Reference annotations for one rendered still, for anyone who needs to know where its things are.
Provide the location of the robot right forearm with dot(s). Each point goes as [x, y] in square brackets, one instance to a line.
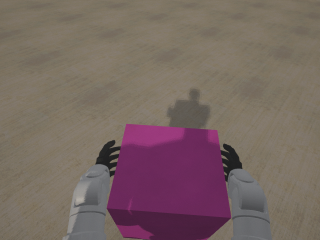
[249, 207]

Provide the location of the robot left forearm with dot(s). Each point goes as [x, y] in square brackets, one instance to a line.
[89, 205]

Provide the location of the robot left hand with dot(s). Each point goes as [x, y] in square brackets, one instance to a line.
[105, 156]

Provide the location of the robot right hand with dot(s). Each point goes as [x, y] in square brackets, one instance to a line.
[232, 162]

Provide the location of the carton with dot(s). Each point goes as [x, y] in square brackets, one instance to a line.
[169, 184]

